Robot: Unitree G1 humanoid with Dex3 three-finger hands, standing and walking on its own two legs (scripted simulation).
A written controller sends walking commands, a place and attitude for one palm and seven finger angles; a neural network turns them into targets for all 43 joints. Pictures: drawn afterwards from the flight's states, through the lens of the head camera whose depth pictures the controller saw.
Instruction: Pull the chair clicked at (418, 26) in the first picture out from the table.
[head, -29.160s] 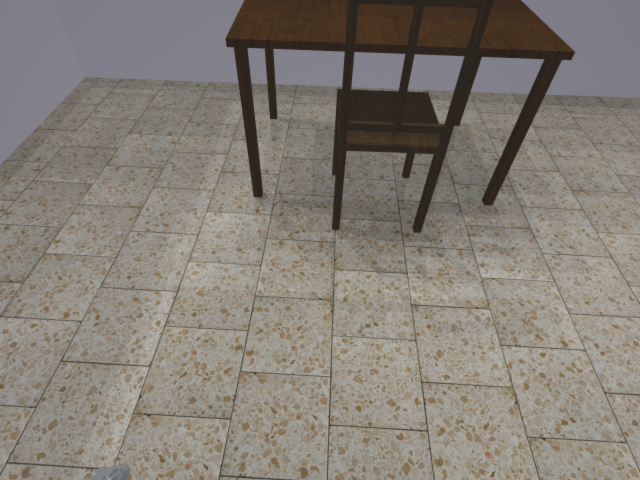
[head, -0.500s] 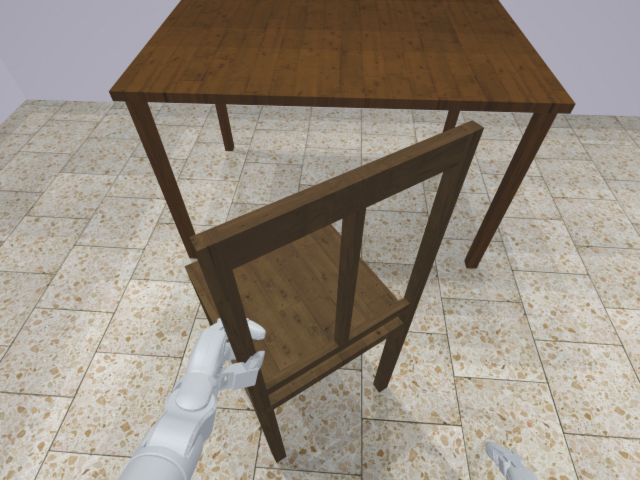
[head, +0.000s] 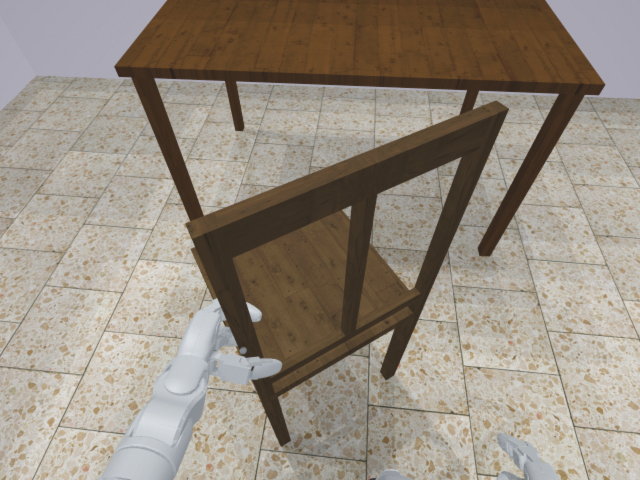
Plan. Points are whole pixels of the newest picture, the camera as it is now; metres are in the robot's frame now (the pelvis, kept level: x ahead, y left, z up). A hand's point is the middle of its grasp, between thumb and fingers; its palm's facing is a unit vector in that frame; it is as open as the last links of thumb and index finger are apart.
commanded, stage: open the thumb and straighten the fingers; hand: left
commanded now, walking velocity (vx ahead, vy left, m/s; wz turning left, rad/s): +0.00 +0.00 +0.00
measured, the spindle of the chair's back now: (354, 277) +0.41 -0.05 -0.03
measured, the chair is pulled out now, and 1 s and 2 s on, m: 0.44 0.44 0.44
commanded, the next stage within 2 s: draw the fingers out of the gap in 0.44 s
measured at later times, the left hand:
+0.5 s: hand (231, 355) +0.30 +0.12 -0.05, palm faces -0.13 -0.97 -0.20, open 17.2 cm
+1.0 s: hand (216, 421) +0.21 +0.13 -0.05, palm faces -0.13 -0.97 -0.19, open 17.5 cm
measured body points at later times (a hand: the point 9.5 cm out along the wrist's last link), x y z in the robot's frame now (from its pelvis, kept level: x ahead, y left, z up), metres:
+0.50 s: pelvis +0.02 -0.01 -0.02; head +0.07 -0.03 +0.43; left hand +0.30 +0.18 -0.04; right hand +0.17 -0.26 -0.12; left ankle -0.07 +0.12 -0.72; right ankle +0.08 -0.13 -0.72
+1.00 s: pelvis +0.01 +0.01 -0.02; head +0.04 -0.01 +0.42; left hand +0.21 +0.19 -0.04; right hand +0.19 -0.23 -0.10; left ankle -0.07 +0.12 -0.72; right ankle +0.08 -0.13 -0.72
